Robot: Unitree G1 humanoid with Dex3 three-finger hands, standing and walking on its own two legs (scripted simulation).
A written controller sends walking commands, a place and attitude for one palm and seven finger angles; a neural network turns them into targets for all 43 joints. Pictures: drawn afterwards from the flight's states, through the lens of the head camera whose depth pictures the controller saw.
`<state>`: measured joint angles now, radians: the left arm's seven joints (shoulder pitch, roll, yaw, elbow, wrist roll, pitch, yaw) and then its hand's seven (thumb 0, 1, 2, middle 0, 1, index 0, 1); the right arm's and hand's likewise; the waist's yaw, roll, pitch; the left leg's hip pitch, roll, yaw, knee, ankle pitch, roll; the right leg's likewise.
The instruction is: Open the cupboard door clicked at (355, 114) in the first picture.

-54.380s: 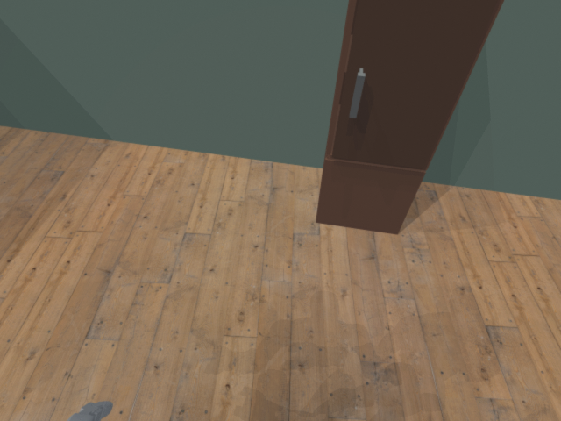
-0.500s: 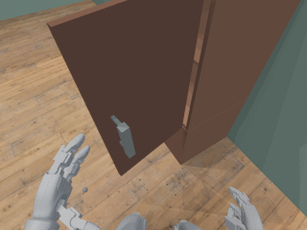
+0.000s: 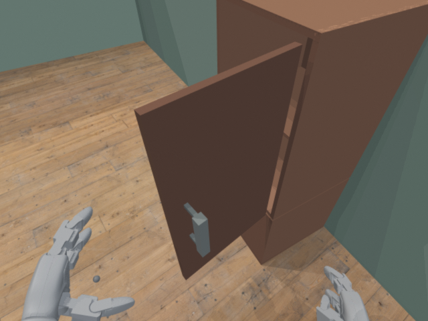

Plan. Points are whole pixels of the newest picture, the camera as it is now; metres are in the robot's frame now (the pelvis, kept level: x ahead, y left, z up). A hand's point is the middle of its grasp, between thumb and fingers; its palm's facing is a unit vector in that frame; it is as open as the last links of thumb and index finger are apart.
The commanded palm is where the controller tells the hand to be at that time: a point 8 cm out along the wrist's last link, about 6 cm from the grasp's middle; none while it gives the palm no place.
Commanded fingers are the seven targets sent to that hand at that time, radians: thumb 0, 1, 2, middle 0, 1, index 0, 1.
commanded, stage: draw the hand back to the body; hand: left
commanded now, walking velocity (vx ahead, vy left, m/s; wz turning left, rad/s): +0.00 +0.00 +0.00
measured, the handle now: (196, 229) +0.32 +0.08 -0.03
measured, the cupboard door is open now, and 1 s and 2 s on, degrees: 100 100 100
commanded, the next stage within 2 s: step back with the hand held close in 0.84 s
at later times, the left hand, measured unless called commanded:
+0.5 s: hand (8, 219) +0.20 +0.28 +0.20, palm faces +0.44 -0.80 -0.41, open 8.7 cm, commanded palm +0.14 +0.32 +0.20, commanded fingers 0.00 0.90 0.90 -0.20 -0.30 -0.20 -0.30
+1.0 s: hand (22, 229) +0.18 +0.26 +0.20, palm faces +0.44 -0.80 -0.40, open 7.4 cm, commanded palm +0.13 +0.29 +0.21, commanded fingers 0.00 0.90 0.90 -0.20 -0.30 -0.20 -0.30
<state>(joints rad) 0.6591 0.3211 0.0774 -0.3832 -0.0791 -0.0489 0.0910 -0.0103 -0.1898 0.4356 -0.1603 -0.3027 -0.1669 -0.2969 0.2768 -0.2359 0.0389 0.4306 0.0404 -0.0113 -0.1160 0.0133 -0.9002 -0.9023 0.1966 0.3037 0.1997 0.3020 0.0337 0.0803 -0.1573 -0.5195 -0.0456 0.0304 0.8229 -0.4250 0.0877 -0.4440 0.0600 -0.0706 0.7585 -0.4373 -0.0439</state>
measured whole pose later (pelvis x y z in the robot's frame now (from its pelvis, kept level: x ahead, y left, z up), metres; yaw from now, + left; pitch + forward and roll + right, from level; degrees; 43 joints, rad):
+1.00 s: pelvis -0.01 +0.00 +0.04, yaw -1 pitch -4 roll -1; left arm 0.47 0.36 0.34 -0.38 -0.08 -0.08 0.11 0.01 0.89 0.90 -0.20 -0.30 -0.21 -0.30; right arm 0.20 -0.24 0.03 0.63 0.01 -0.09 -0.05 0.01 -0.90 -0.90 0.20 0.30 0.20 0.30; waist 0.06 0.08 0.00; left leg -0.12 -0.06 0.04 0.42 -0.23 0.08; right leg -0.05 0.06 -0.03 0.37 -0.24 -0.05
